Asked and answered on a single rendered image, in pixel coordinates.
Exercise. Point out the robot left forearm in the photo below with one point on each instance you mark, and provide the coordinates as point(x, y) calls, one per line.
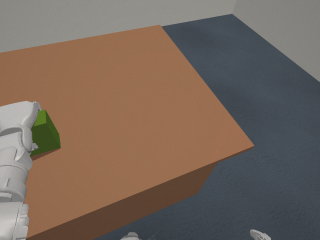
point(16, 142)

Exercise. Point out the robot left hand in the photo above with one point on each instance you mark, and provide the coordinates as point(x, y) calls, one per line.
point(23, 113)

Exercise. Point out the robot right hand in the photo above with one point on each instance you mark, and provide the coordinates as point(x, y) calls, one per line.
point(257, 235)

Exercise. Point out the table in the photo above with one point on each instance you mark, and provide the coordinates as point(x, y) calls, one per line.
point(139, 130)

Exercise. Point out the left robot upper arm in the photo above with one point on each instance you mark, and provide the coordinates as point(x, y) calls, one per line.
point(13, 220)

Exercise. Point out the sponge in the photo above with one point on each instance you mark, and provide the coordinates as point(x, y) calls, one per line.
point(44, 134)

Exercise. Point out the robot left shin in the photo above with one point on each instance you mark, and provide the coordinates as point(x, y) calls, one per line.
point(132, 234)

